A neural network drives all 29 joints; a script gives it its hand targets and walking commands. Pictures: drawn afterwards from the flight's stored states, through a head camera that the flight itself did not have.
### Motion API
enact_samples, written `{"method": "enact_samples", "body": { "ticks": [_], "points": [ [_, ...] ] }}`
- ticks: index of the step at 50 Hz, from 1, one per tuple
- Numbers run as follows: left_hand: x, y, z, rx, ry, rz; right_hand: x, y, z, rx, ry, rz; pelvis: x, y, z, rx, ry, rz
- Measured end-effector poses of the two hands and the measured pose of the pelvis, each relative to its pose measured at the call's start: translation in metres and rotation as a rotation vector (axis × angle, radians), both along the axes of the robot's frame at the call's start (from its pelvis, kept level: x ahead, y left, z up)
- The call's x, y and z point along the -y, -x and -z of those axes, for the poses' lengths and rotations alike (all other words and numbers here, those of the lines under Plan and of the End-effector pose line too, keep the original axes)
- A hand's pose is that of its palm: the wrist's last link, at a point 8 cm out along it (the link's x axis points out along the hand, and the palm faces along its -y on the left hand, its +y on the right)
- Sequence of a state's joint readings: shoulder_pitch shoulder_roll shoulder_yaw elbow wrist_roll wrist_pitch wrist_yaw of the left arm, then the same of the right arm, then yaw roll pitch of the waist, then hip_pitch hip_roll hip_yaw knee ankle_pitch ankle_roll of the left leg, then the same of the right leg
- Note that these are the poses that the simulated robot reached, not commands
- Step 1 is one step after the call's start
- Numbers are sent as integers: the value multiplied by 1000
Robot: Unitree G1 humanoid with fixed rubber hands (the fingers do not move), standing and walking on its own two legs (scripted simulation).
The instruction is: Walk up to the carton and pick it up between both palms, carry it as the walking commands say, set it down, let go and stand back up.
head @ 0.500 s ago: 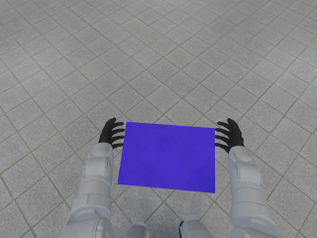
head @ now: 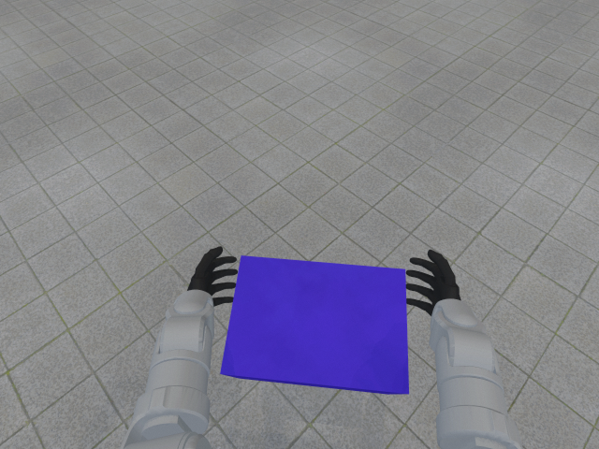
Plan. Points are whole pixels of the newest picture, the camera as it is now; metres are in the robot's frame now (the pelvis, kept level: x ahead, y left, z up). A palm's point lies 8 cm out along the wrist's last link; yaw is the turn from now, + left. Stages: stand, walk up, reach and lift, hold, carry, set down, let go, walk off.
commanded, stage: reach and lift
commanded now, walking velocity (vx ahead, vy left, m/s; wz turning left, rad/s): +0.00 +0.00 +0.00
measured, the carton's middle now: (316, 327) +0.32 -0.02 -0.11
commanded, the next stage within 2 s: hold in 1.90 s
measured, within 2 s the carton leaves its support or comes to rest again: neither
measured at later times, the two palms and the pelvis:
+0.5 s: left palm (187, 285) +0.33 +0.15 +0.05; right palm (460, 290) +0.29 -0.19 +0.06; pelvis +0.01 +0.00 +0.02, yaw +0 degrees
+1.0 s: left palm (171, 295) +0.31 +0.17 +0.06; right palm (449, 277) +0.31 -0.17 +0.07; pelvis +0.02 +0.00 +0.02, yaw +0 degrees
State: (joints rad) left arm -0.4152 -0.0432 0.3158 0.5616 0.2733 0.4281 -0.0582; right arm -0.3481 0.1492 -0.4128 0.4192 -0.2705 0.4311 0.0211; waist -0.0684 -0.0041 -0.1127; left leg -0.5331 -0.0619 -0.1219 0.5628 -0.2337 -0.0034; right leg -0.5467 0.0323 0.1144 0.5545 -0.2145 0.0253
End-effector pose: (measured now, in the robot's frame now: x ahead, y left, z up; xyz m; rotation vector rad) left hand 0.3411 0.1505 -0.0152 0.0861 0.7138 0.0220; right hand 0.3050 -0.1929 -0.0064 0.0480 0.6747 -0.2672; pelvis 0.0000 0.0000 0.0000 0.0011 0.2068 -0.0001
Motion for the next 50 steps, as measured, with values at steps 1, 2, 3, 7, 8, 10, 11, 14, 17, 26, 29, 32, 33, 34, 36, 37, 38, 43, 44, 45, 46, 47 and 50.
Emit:
{"method": "enact_samples", "body": {
  "ticks": [1,2,3,7,8,10,11,14,17,26,29,32,33,34,36,37,38,43,44,45,46,47,50],
  "points": [
    [0,1,-3,2,0,1,0,1,-3,2,0,1,0,-1,-1,11,0,0],
    [0,1,-6,4,0,2,0,1,-6,4,0,2,0,-1,-3,21,1,0],
    [0,2,-9,5,-1,2,0,2,-9,6,0,3,0,-2,-4,31,1,0],
    [1,4,-19,13,-1,5,1,4,-20,14,2,6,-1,-5,-9,71,2,0],
    [1,5,-22,16,-2,6,1,5,-23,16,2,7,-1,-5,-10,80,3,0],
    [1,6,-27,20,-2,6,1,6,-28,20,4,7,-2,-6,-12,98,3,1],
    [1,6,-29,22,-3,6,1,6,-30,23,4,8,-2,-7,-12,106,4,1],
    [1,8,-37,30,-4,3,0,8,-38,30,6,8,-2,-9,-14,131,4,2],
    [0,9,-45,38,-4,-2,-1,9,-46,38,8,8,-2,-10,-16,156,5,3],
    [-2,16,-67,59,-3,-21,-4,10,-69,60,18,1,-2,-16,-20,234,5,0],
    [-2,18,-73,63,-5,-25,-4,11,-75,63,22,0,-2,-17,-21,258,5,-2],
    [-2,20,-79,65,-7,-31,-4,11,-81,65,27,-2,-2,-19,-22,277,5,-4],
    [-2,21,-80,65,-7,-34,-5,10,-83,65,28,-4,-2,-19,-22,283,5,-3],
    [-2,21,-81,65,-8,-38,-5,10,-84,64,28,-6,-2,-19,-22,287,5,-3],
    [-3,23,-82,61,-9,-48,-6,10,-85,61,30,-12,-1,-20,-22,295,5,-3],
    [-4,24,-82,59,-9,-53,-7,9,-85,59,31,-16,-1,-20,-22,298,5,-2],
    [-5,25,-82,57,-10,-58,-8,9,-85,56,32,-20,-1,-20,-22,301,5,-2],
    [-9,29,-80,48,-17,-86,-12,6,-83,47,38,-46,0,-19,-22,305,5,-1],
    [-10,30,-80,47,-18,-93,-13,5,-83,46,39,-52,0,-19,-22,305,5,0],
    [-11,31,-80,46,-20,-99,-15,4,-82,45,40,-58,0,-19,-22,305,5,0],
    [-12,32,-80,46,-21,-106,-16,3,-82,45,41,-64,1,-19,-22,305,5,-1],
    [-13,33,-80,46,-22,-112,-17,2,-82,45,43,-70,1,-19,-22,305,5,-1],
    [-15,35,-80,48,-25,-126,-19,-1,-81,47,45,-83,2,-19,-22,303,4,-3]
  ]
}}
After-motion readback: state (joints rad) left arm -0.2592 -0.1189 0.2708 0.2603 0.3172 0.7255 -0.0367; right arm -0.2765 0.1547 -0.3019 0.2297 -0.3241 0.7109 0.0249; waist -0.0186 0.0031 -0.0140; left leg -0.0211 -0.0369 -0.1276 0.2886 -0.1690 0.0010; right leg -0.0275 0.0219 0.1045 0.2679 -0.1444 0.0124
